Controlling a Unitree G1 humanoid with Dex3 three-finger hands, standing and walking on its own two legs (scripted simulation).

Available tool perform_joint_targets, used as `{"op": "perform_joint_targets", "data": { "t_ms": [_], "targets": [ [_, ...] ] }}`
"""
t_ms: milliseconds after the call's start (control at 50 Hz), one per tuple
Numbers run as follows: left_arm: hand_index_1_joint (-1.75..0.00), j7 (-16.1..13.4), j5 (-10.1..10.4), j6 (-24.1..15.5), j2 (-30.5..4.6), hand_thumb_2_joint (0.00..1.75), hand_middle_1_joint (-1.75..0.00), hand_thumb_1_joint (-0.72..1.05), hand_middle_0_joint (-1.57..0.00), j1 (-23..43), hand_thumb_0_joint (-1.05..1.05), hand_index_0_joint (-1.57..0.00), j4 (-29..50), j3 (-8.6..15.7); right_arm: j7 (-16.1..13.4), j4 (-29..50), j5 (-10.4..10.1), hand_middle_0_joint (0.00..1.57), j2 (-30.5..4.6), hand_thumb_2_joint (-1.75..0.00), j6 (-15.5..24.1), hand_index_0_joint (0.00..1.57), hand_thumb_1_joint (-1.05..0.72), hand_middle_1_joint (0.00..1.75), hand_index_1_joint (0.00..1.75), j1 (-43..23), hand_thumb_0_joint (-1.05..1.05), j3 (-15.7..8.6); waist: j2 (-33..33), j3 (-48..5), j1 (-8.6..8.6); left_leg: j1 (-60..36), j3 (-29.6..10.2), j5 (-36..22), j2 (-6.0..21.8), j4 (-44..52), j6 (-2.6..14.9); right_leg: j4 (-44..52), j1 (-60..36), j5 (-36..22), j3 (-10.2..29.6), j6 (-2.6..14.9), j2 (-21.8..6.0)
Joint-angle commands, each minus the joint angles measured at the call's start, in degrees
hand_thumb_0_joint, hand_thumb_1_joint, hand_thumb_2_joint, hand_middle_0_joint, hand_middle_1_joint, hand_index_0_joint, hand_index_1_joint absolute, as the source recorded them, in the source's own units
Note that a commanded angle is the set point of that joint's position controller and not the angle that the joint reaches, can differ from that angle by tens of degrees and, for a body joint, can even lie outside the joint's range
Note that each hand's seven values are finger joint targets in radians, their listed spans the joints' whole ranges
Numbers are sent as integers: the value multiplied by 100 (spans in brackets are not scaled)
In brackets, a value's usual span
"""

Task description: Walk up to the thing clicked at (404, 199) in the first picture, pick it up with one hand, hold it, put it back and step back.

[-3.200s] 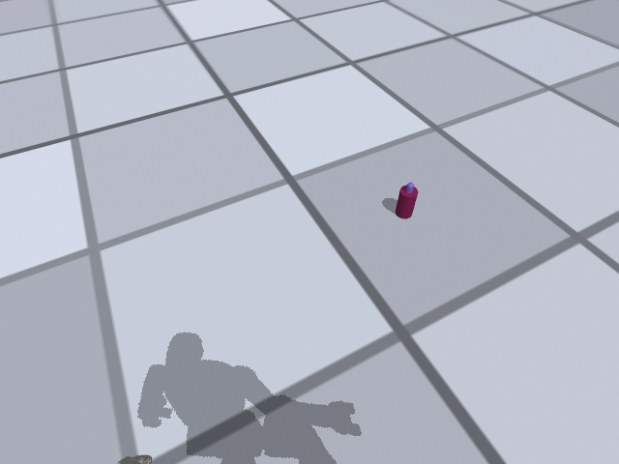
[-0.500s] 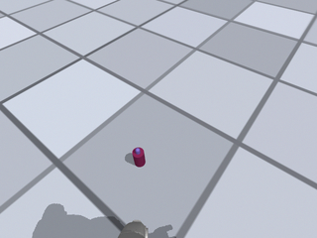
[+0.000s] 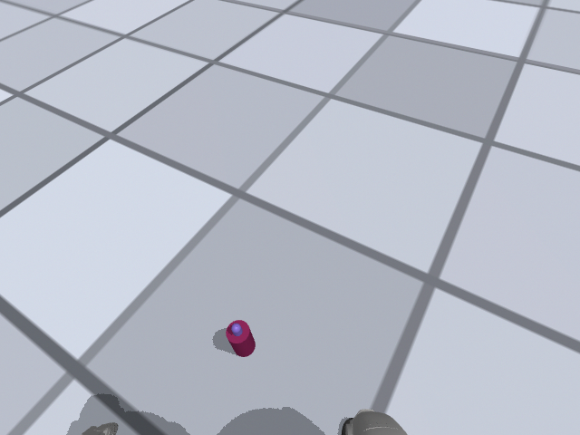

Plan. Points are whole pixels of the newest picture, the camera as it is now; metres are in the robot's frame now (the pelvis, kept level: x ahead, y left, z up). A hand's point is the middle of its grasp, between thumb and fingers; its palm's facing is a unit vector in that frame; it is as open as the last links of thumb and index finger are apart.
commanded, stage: walk up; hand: left
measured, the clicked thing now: (240, 336) +0.49 +0.22 -0.67
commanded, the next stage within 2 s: none
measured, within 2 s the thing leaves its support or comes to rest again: neither
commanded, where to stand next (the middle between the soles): +0.15 +0.00 m, yaw +2 degrees
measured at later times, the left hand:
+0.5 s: hand (146, 429) +0.16 +0.26 -0.16, palm faces +0.05 -0.94 -0.34, open 7.4 cm
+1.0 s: hand out of the picture +0.10 +0.27 -0.14, palm faces +0.05 -0.93 -0.37, open 7.4 cm
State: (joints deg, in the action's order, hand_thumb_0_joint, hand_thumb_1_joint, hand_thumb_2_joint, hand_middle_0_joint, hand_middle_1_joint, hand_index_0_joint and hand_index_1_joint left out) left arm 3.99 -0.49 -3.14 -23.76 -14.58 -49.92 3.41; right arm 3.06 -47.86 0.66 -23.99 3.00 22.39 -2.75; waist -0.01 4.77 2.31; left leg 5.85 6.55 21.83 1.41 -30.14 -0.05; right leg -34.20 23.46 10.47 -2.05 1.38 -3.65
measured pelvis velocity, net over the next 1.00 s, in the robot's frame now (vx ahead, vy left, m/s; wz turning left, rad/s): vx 0.07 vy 0.00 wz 0.05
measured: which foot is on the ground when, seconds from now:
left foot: down 0.00-0.04, up 0.06-0.40, down 0.42-1.00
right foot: up 0.00-0.00, down 0.02-1.00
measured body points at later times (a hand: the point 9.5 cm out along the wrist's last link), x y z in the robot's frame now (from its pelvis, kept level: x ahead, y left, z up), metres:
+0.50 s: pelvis +0.07 +0.00 -0.01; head +0.11 +0.02 +0.43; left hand +0.15 +0.31 -0.14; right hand +0.16 -0.31 -0.12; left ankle +0.14 +0.12 -0.73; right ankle +0.10 -0.12 -0.72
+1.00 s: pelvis +0.07 +0.00 +0.01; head +0.07 -0.01 +0.46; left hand +0.10 +0.31 -0.11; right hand +0.17 -0.29 -0.13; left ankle +0.14 +0.12 -0.73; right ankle +0.07 -0.13 -0.73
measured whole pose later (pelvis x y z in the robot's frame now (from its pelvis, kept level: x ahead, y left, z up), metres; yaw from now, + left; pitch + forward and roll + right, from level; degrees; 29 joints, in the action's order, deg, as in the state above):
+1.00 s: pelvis +0.07 +0.00 +0.01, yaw +3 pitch -3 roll -1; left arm 0.7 -0.4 -1.8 -20.9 -9.8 -63.8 0.5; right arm 2.3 -62.5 0.6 -20.4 -0.7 5.9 0.0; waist -2.5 3.1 -1.0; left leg 16.6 -0.9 7.7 1.2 -26.8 -0.2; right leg -26.6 9.1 14.9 -2.2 -0.9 -0.9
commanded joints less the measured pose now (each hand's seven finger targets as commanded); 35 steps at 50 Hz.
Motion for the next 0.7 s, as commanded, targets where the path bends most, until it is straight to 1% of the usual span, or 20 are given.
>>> {"op": "perform_joint_targets", "data": {
  "t_ms": [0, 20, 40, 60, 100, 140, 180, 280, 320, 380, 400, 420, 440, 460, 540, 600, 620, 640, 660, 680],
  "targets": [
    [-30, -261, -82, -277, -1507, 90, -30, 90, -20, -1169, 0, -20, 105, 528, -129, 697, -111, 20, -755, -90, 163, 20, -90, 30, 30, 73, 0, -188, 1243, -1034, -723, 1846, -182, -1269, 348, -2167, 494, 1159, -2866, 428, 1201, 440, -534],
    [-30, -340, -64, -299, -1761, 90, -30, 90, -20, -996, 0, -20, 309, 519, -154, 633, -108, 20, -490, -90, 111, 20, -90, 30, 30, 309, 0, -64, 1694, -1054, -581, 2702, -438, 869, -259, -2955, 226, 1649, -3067, 301, 3302, 860, -1892],
    [-30, -330, 21, -238, -1807, 90, -30, 90, -20, -671, 0, -20, 344, 512, -248, 442, -85, 20, -1189, -90, 6, 20, -90, 30, 30, 277, 0, -254, 1046, -809, -577, 2745, -739, 1093, -43, -3334, 237, 1665, -2606, 554, 3545, 1432, -2110],
    [-30, -346, 70, -202, -1759, 90, -30, 90, -20, -560, 0, -20, 396, 486, -295, 380, -59, 20, -1274, -90, -10, 20, -90, 30, 30, 194, 0, -293, 1040, -561, -543, 2790, -871, 1144, 105, -3486, 229, 1627, -2201, 343, 3376, 1617, -2071],
    [-30, -381, 86, -203, -1437, 90, -30, 90, -20, -413, 0, -20, 432, 361, -261, 243, -128, 20, -1163, -90, -23, 20, -90, 30, 30, 71, 0, -284, 694, -295, -418, 2629, -1199, 688, 197, -3378, 206, 1557, -1758, -610, 2077, 1254, -1455],
    [-30, -408, 81, -219, -1281, 90, -30, 90, -20, -251, 0, -20, 424, 279, -236, 82, -111, 20, -996, -90, -58, 20, -90, 30, 30, 225, 0, -232, 821, -318, -274, 2352, -1069, 202, 88, -2997, 143, 1386, -1513, -1625, 1277, 932, -1038],
    [-30, -432, 40, -217, -1229, 90, -30, 90, -20, -72, 0, -20, 499, 235, -255, -15, -79, 20, -885, -90, -103, 20, -90, 30, 30, 271, 0, -208, 834, -406, -228, 2008, -967, 23, 30, -2819, 35, 1241, -1162, -2383, 850, 1081, -979],
    [-30, -507, 12, -108, -1086, 90, -30, 90, -20, 98, 0, -20, 424, 158, -325, -131, -99, 20, -697, -90, -99, 20, -90, 30, 30, -340, 0, -146, 1018, -562, -348, 1475, -627, -702, 34, -1371, -89, 702, -1083, -3558, 380, 956, -928],
    [-30, -499, 42, -23, -1260, 90, -30, 90, -20, 242, 0, -20, 446, 175, -351, -142, -69, 20, -761, -90, -100, 20, -90, 30, 30, -440, 0, -180, 1073, -652, -305, 1186, -484, -816, -22, -1188, -25, 436, -893, -3313, 584, 983, -1104],
    [-30, -505, 112, 108, -1189, 90, -30, 90, -20, 603, 0, -20, 429, 110, -366, -335, -2, 20, -951, -90, -75, 20, -90, 30, 30, -346, 0, -270, 603, -686, -61, 464, -574, -1572, -37, -297, 183, -47, -249, -1493, 641, 696, -995],
    [-30, -503, 126, 150, -1050, 90, -30, 90, -20, 579, 0, -20, 409, 69, -376, -311, 55, 20, -1192, -90, -65, 20, -90, 30, 30, -425, 0, -325, -12, -628, -73, 472, -1230, -2051, 430, 85, 329, -357, -13, -578, 512, 437, -711],
    [-30, -502, 179, 198, -835, 90, -30, 90, -20, 342, 0, -20, 357, 19, -373, -188, 90, 20, -1476, -90, -49, 20, -90, 30, 30, -728, 0, -356, -850, -711, -287, 531, -2517, -2130, 1288, 656, 723, -1014, 111, 615, 125, 111, -22],
    [-30, -534, 212, 274, -835, 90, -30, 90, -20, 120, 0, -20, 192, 9, -353, -91, 17, 20, -1563, -90, -35, 20, -90, 30, 30, -1061, 0, -317, -1101, -704, -407, 784, -3010, -2049, 1776, 889, 1227, -1429, -88, 2152, 48, 57, 356],
    [-30, -557, 178, 310, -997, 90, -30, 90, -20, 109, 0, -20, 7, 49, -348, -111, 11, 20, -1590, -90, -50, 20, -90, 30, 30, -1259, 0, -336, -1246, -755, -354, 990, -3173, -1631, 1869, 874, 1527, -1753, -342, 2408, 330, 46, 158],
    [-30, -488, 145, 265, -915, 90, -30, 90, -20, 109, 0, -20, -324, 72, -377, -132, 30, 20, -1215, -90, -104, 20, -90, 30, 30, -1711, 0, -175, -1237, -751, -459, 1376, -1929, -1613, 1072, 491, 1008, -895, -822, 1615, 196, 51, 184],
    [-30, -532, 42, 152, -884, 90, -30, 90, -20, 16, 0, -20, -621, 58, -315, -216, -35, 20, -1043, -90, -229, 20, -90, 30, 30, -1788, 0, -105, -952, -980, -484, 1276, -1668, -1392, 827, 14, 658, 600, -1535, 570, 116, -2, 251],
    [-30, -560, -8, 99, -933, 90, -30, 90, -20, 76, 0, -20, -618, 52, -308, -264, -64, 20, -872, -90, -243, 20, -90, 30, 30, -1728, 0, -40, -721, -1054, -471, 1291, -1635, -1376, 841, -52, 541, 866, -1705, 560, 454, 34, 55],
    [-30, -569, -69, 43, -1165, 90, -30, 90, -20, 376, 0, -20, -547, 57, -278, -289, -92, 20, -730, -90, -252, 20, -90, 30, 30, -1678, 0, 4, -167, -869, -319, 1389, -1465, -1091, 515, -179, 324, 1132, -1288, 795, 1336, 203, -483],
    [-30, -533, -88, 59, -1467, 90, -30, 90, -20, 830, 0, -20, -519, 83, -290, -408, -99, 20, -871, -90, -289, 20, -90, 30, 30, -1705, 0, -62, 241, -513, -135, 986, -1201, -115, 209, -130, 238, 1268, -331, 1356, 1616, 425, -803],
    [-30, -509, -85, 88, -1377, 90, -30, 90, -20, 1172, 0, -20, -441, 42, -291, -587, -47, 20, -952, -90, -303, 20, -90, 30, 30, -1572, 0, -123, 300, -309, 33, 411, -1145, 156, 221, -196, 219, 1353, 354, 2000, 1578, 431, -858]
  ]
}}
